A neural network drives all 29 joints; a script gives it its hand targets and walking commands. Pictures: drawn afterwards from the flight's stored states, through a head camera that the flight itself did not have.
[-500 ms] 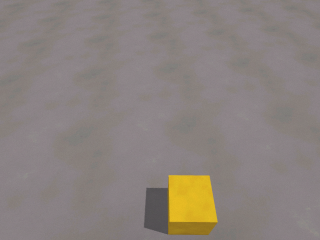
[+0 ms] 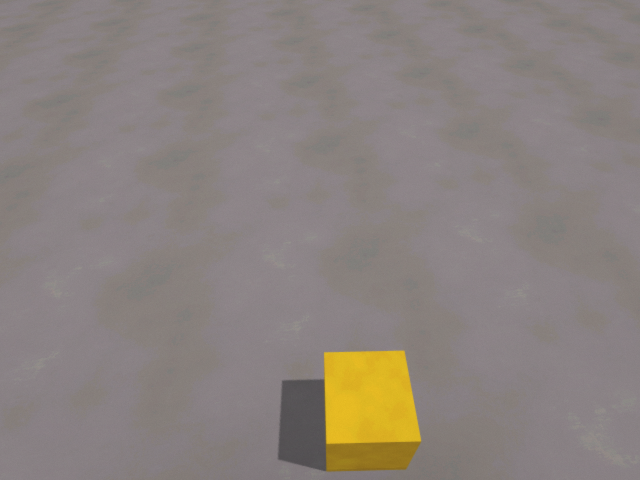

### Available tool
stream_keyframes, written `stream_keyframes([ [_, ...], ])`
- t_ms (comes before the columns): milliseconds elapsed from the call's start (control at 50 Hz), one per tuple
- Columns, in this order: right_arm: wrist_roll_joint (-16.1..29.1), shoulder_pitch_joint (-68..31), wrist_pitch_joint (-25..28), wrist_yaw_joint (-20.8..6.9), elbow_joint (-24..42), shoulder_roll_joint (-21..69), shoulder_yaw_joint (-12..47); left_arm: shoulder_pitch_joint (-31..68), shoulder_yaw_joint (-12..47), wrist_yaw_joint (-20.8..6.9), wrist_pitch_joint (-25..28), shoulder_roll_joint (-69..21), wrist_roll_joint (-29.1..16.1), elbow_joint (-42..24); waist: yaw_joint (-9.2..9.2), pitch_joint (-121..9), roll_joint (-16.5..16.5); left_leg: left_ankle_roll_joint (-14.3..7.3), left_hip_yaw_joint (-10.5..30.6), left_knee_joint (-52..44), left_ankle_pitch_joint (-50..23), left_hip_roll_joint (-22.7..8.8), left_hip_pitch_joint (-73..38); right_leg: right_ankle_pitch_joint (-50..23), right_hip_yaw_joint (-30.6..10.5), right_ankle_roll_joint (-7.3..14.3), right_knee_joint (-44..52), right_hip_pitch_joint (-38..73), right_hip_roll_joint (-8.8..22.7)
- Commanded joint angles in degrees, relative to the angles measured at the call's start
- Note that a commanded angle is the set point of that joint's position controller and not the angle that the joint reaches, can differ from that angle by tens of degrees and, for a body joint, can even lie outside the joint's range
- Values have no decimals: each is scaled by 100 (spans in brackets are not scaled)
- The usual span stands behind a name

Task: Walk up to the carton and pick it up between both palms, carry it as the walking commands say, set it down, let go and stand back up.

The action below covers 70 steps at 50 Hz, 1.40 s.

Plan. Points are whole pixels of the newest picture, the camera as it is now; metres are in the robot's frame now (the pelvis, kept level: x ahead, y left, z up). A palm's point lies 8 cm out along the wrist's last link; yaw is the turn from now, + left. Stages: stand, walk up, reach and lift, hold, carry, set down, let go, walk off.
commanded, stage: walk up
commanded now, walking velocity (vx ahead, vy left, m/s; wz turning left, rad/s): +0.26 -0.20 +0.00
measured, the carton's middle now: (365, 411) +0.46 -0.10 -0.65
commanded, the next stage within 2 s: stand in 1.12 s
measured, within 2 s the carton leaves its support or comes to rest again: neither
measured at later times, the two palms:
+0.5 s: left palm out of the picture -0.02 +0.14 -0.16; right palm out of the picture +0.15 -0.31 -0.15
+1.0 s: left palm out of the picture +0.08 +0.09 -0.15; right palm out of the picture +0.14 -0.36 -0.15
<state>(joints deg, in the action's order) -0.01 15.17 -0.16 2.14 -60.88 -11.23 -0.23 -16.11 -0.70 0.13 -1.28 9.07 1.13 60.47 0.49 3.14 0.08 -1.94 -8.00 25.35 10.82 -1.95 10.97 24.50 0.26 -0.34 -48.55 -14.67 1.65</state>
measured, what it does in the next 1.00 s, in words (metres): steps to the right: right foot, then left foot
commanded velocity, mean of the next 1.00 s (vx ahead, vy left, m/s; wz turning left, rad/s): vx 0.07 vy -0.08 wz -0.01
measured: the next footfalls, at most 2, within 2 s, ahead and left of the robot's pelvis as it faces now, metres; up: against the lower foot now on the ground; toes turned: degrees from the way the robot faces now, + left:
right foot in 0.22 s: +0.02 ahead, -0.17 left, +0.00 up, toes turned -4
left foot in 0.48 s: +0.12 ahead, +0.02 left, +0.00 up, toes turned +2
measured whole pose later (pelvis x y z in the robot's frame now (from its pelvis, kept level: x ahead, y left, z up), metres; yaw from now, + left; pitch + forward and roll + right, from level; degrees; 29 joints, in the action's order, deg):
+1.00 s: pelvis +0.07 -0.14 -0.01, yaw +1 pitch -2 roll +3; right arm 0.0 10.8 -0.6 1.7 -58.3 -9.3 -0.2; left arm -13.8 -1.1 2.3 -0.1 9.4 0.8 62.2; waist 0.9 2.6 1.9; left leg 1.1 -7.7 29.6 14.4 -3.2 13.1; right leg 21.7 1.4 0.8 -36.2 -12.8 2.1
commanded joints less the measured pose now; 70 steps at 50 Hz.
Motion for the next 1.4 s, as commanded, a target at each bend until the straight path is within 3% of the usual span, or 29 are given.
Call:
stream_keyframes([
  [0,-150,-147,161,35,528,-1219,-683,-301,-139,-163,-31,605,49,-302,99,252,-405,-567,1877,-1821,1926,-1809,822,-19,60,-160,530,-307,347],
  [80,-199,85,-16,-20,424,-1338,-751,-754,-39,-156,3,510,26,-197,172,53,-676,-542,1393,-1196,2322,-1613,705,-289,572,-164,2052,444,167],
  [120,-207,-58,-63,-74,461,-1116,-649,-1463,-66,-84,105,642,-10,-92,409,-266,-522,-100,693,-248,1925,-1018,1012,-482,578,-12,3115,1567,47],
  [140,-206,-5,-3,-80,643,-629,-491,-1769,-175,-39,169,1116,59,65,572,-273,1406,86,37,1394,1732,-318,1625,-454,-833,101,3661,1556,1105],
  [160,-235,-92,17,-99,779,-383,-361,-1468,-209,-19,213,1402,71,-42,509,120,2137,251,54,2559,2165,111,2533,-943,-1777,258,3757,1125,1690],
  [220,-240,-678,20,-219,991,-305,-387,-1238,-92,83,284,985,58,-61,283,112,1035,122,574,3452,1478,-13,2628,-1575,-1199,483,3634,1191,1463],
  [320,-6,-346,97,-183,793,-254,-297,-913,-117,271,237,885,-26,4,150,302,1615,179,111,2106,2036,193,1956,-7226,-84,627,2069,1248,1024],
  [340,-88,-289,50,-217,860,-164,-237,-1246,-69,236,273,818,32,18,207,-138,1528,146,-23,1910,1677,280,1460,-6112,-287,737,2363,1092,999],
  [380,-39,128,91,-104,714,-255,-284,-938,-122,291,206,902,-21,69,-79,-128,1371,204,14,703,845,200,578,-6731,-261,727,1480,771,904],
  [400,14,465,152,-44,689,-511,-382,-903,-186,301,235,866,-132,-24,-303,-635,869,127,97,77,-932,-205,-495,-6202,-41,484,775,455,775],
  [420,-5,739,199,-19,663,-914,-478,-1161,-110,281,311,560,-140,-141,-304,-1460,-408,-187,1145,282,-4426,-1328,-1964,-3750,-197,64,18,-632,495],
  [440,-20,842,183,19,738,-1248,-560,-1057,-161,260,268,429,-171,-264,-421,-1978,-1276,-1150,2331,368,-7319,-2837,-2896,793,248,-211,-1463,-1712,-328],
  [460,62,921,154,44,662,-1239,-617,-628,-275,275,170,504,-173,-279,-429,-1988,-707,-1415,2300,369,-7576,-2998,-2705,1326,-215,-186,-1982,-1686,-128],
  [480,51,825,155,99,633,-1093,-596,-232,-343,272,84,652,-140,-405,-430,-1488,-277,-1561,2270,123,-6580,-2822,-1979,1194,-331,-170,-2175,-1625,3],
  [500,-45,281,186,74,696,-671,-427,-391,-205,262,18,339,-18,-339,-273,-750,-753,-1355,1527,-51,-5197,-2397,-1009,897,-396,-50,-1670,-1281,200],
  [540,-69,-94,146,131,718,-515,-236,-400,-31,171,40,315,9,-372,-95,-353,-1379,-755,1029,-176,-4333,-1632,-494,630,-275,-23,-284,-907,236],
  [560,-91,-123,153,115,652,-391,-194,-440,-47,141,47,298,-10,-329,-45,-251,-1144,-588,1022,-212,-4327,-1476,-461,569,-16,-83,259,-858,166],
  [580,-75,138,133,104,583,-511,-257,-432,-42,158,39,321,-21,-331,-68,-177,-1019,-540,1007,4,-4952,-1465,-692,448,107,-106,568,-846,127],
  [640,-4,-245,-10,40,657,-529,-269,-775,47,177,85,230,-26,-168,106,-103,-931,-506,933,-87,-2864,-1072,-331,-536,278,-184,2076,89,64],
  [660,41,-306,-40,7,585,-573,-299,-862,38,224,117,286,-59,-18,207,-28,-623,-414,816,38,-2509,-952,-255,-1376,471,-145,2769,443,23],
  [720,60,-188,-37,-35,648,-136,-176,-604,-122,233,274,868,-24,-66,39,-485,962,57,413,526,422,-151,205,-4782,-757,387,2782,869,1107],
  [740,58,-103,-92,-33,624,-323,-243,-284,-134,220,270,920,-17,-186,8,-397,1013,130,580,535,887,-71,345,-4950,-882,504,2788,893,1178],
  [900,-21,-352,-49,-70,440,-386,-257,-357,-22,200,304,726,-27,134,35,-395,292,150,437,-1,-407,-391,-286,-2994,-615,350,2786,388,701],
  [940,-29,-319,-94,-73,394,-357,-222,-188,-48,191,318,747,-24,131,13,-217,817,193,443,25,-47,-333,-282,-2750,-756,366,3032,176,731],
  [1100,-33,-262,-49,-79,276,-331,-216,-181,-35,163,315,685,1,167,-50,-130,376,260,465,-95,-130,-346,-399,-1952,-822,332,3262,-121,664],
  [1160,-28,-252,-58,-94,287,-294,-229,-280,17,172,264,584,19,182,-23,89,770,232,454,-177,-29,-369,-484,-703,-841,358,3568,-423,617],
  [1180,-39,-240,-30,-88,248,-291,-222,-335,17,169,287,570,0,182,-37,-63,384,228,478,-206,-141,-371,-567,-836,-905,402,3538,-302,618],
  [1360,-17,-86,9,-81,136,-315,-157,-445,-35,164,281,569,-28,195,18,-196,570,194,545,-196,-352,-456,-393,-1598,-615,282,3243,-51,566],
  [1380,-29,-68,5,-75,72,-177,-126,-506,-35,155,282,497,-9,200,-33,-197,182,164,460,-241,-310,-453,-437,-1604,-628,349,3145,-47,597],
])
